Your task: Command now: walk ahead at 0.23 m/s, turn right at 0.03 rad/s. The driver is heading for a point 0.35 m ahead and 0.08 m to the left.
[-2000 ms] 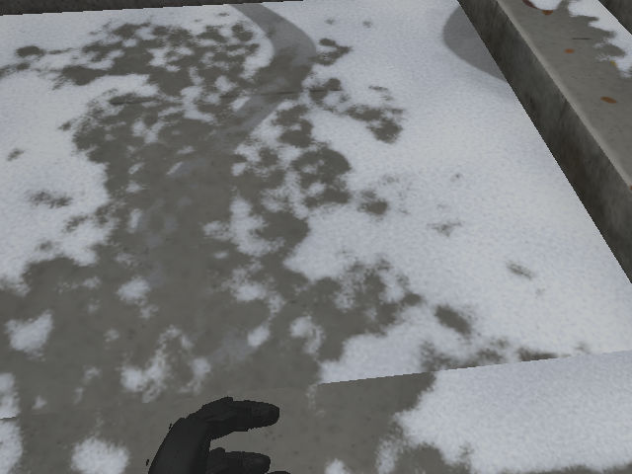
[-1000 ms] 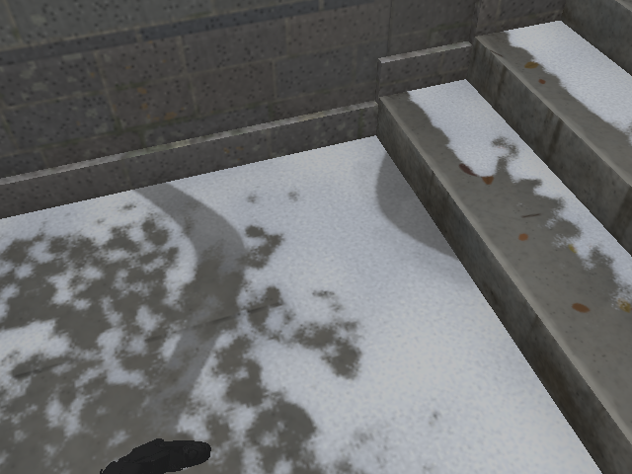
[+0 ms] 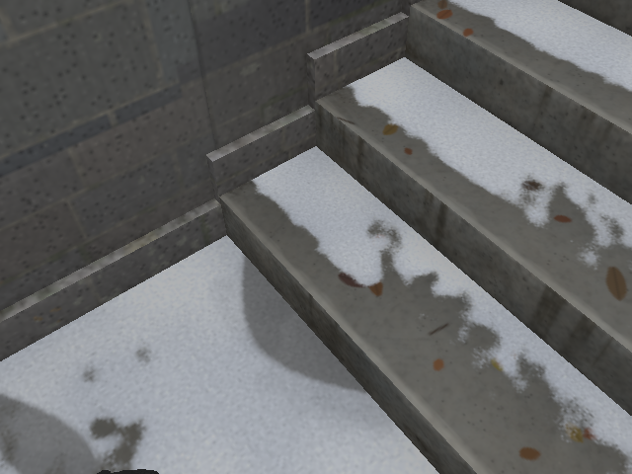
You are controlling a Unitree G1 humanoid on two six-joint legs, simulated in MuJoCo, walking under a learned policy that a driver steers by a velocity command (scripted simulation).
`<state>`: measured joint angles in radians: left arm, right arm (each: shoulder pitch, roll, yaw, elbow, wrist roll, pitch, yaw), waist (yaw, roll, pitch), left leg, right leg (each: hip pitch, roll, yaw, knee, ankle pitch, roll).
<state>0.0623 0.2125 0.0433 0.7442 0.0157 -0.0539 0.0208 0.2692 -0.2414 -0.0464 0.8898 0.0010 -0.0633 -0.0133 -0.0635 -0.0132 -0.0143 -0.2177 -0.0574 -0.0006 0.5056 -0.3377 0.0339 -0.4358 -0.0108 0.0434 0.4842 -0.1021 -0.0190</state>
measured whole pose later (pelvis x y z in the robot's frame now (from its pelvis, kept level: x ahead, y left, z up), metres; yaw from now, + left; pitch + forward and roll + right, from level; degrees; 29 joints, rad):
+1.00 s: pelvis +0.21 +0.02 +0.00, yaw +1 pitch -1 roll +0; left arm 0.16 0.20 0.04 0.97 -0.01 -0.03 0.03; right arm 0.24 -0.20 -0.02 1.03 -0.01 0.00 -0.05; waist -0.02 0.00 0.04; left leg -0.12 -0.01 0.02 0.48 -0.34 0.01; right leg -0.25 0.05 -0.05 0.48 -0.21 -0.07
